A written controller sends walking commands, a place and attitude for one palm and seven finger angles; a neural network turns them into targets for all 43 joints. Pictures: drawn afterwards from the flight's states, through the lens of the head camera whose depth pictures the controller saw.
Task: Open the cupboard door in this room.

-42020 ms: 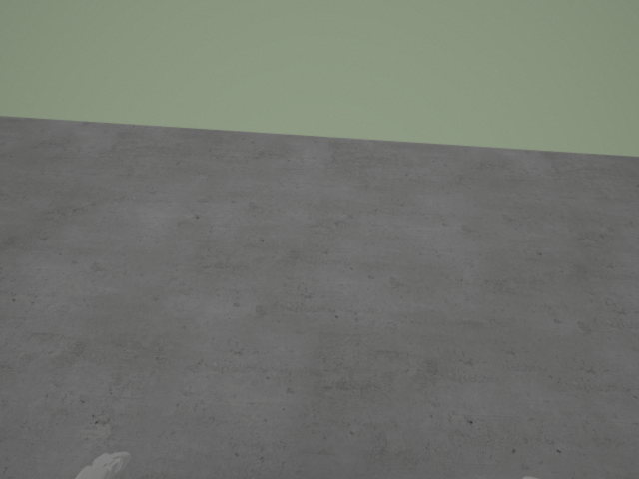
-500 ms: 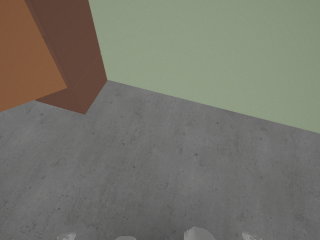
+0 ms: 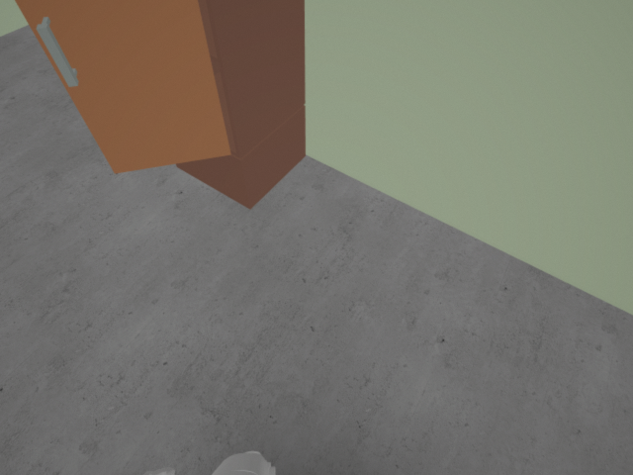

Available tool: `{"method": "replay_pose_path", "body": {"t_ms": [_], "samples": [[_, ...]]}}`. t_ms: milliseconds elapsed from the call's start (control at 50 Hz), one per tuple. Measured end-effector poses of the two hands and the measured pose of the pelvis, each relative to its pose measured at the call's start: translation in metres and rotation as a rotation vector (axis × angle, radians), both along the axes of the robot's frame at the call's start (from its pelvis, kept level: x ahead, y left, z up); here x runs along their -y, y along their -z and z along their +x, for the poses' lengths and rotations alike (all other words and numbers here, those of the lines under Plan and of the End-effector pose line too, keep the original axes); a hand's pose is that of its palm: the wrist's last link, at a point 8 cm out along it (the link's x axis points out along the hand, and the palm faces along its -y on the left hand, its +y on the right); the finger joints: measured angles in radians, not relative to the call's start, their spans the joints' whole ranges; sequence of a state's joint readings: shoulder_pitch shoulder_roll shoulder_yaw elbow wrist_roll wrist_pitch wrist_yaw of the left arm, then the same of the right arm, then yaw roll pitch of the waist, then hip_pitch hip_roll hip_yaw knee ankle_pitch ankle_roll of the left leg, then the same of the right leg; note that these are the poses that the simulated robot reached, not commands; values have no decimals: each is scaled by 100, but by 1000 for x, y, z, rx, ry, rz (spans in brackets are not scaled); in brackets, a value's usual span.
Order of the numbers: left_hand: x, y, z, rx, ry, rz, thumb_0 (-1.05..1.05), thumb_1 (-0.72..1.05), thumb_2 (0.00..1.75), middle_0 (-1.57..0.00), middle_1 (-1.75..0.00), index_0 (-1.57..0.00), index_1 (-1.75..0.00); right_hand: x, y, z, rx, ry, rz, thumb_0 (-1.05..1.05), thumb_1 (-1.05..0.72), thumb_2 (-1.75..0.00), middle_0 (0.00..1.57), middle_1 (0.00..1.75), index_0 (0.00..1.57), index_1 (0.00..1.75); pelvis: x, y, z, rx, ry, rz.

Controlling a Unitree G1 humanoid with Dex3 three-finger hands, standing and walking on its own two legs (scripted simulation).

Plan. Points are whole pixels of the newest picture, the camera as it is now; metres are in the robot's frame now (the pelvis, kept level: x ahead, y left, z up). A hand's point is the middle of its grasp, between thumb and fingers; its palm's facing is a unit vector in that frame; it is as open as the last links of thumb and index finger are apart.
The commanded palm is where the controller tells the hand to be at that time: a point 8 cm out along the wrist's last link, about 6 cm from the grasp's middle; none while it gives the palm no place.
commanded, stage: turn to face it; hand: left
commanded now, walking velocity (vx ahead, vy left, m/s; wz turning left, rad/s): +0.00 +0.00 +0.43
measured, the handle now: (59, 52) +0.97 +0.67 -0.04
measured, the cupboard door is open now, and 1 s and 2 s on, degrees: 49 49 49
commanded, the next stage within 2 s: take the last steps up to it in 0.42 s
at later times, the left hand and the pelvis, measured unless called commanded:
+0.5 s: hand out of the picture +0.05 +0.18 -0.15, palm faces +0.21 -0.94 -0.28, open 7.3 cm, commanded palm none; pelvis +0.01 -0.03 +0.00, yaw +11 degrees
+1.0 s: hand out of the picture -0.05 +0.22 -0.18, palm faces +0.39 -0.90 -0.20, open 7.3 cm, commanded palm none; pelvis +0.06 +0.05 +0.00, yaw +18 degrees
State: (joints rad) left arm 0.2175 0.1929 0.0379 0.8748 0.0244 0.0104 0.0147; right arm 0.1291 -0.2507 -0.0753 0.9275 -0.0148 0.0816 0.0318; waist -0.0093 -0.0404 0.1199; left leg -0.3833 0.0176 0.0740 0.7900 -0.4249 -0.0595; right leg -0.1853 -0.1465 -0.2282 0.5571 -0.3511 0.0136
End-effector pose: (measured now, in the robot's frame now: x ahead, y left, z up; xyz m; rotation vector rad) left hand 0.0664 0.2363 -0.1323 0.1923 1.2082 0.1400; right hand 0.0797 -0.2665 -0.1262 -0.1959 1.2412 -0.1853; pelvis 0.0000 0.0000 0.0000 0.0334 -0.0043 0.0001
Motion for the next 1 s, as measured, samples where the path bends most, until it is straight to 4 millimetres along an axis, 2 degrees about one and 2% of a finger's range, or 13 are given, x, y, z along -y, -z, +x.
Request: {"method": "replay_pose_path", "body": {"t_ms": [100,180,260,340,440,500,600,680,780,860,900,940,1000], "samples": [[-29,26,-32,-72,-99,-6,0,90,90,-20,-30,-21,-30,-20,0,42,88,-105,-43,1,-91,-90,20,30,20,30,-13,16,3,-6,-55,-17],[-42,19,-38,-87,-141,14,1,91,90,-20,-30,-20,-30,-32,-8,49,98,-151,-48,1,-91,-90,20,30,20,30,-13,9,2,-8,-84,-31],[-42,5,-32,-45,-162,27,1,91,90,-20,-30,-20,-30,-37,-7,47,75,-177,-26,1,-91,-90,20,30,20,30,-9,1,3,-8,-109,-41],[-32,-5,-25,-8,-170,45,0,91,90,-19,-30,-20,-30,-35,2,42,51,-184,14,1,-91,-90,20,30,20,30,2,0,4,-6,-129,-37],[-7,-8,-26,28,-183,74,0,91,90,-20,-30,-20,-30,-18,24,38,18,-176,65,1,-90,-90,20,30,20,30,24,9,8,-3,-156,-14],[11,-13,-37,18,-205,64,0,91,90,-20,-30,-20,-30,-9,25,38,-20,-182,72,1,-91,-90,20,30,20,30,30,4,9,5,-189,-8],[34,-14,-58,-29,-252,19,0,91,90,-20,-30,-20,-30,0,14,42,-55,-198,59,1,-91,-90,20,30,20,30,35,-6,14,1,-221,5],[38,-11,-80,-59,-315,-5,0,92,90,-20,-30,-21,-30,-3,6,51,-79,-247,42,1,-91,-90,20,30,20,30,33,-10,19,-7,-258,4],[32,-5,-119,-128,-410,-35,0,92,90,-20,-30,-21,-30,-29,-1,85,-67,-339,25,1,-91,-90,19,30,20,30,17,-10,27,-12,-301,-2],[21,4,-151,-219,-473,-65,0,91,90,-20,-30,-21,-30,-68,-7,124,6,-411,22,1,-91,-90,19,30,20,30,-6,-6,37,-12,-322,-7],[10,14,-163,-266,-492,-83,0,91,90,-20,-30,-21,-30,-89,-5,143,69,-436,19,1,-91,-90,19,30,20,30,-22,3,43,-13,-326,-24],[-3,21,-164,-309,-490,-90,0,91,90,-20,-30,-20,-30,-106,-3,153,117,-438,15,1,-91,-90,20,30,20,30,-34,9,47,-9,-325,-22],[-26,18,-139,-294,-466,-80,1,91,90,-20,-30,-20,-30,-121,-4,147,113,-419,21,0,-91,-90,20,30,20,30,-48,5,58,-6,-316,-19]]}}
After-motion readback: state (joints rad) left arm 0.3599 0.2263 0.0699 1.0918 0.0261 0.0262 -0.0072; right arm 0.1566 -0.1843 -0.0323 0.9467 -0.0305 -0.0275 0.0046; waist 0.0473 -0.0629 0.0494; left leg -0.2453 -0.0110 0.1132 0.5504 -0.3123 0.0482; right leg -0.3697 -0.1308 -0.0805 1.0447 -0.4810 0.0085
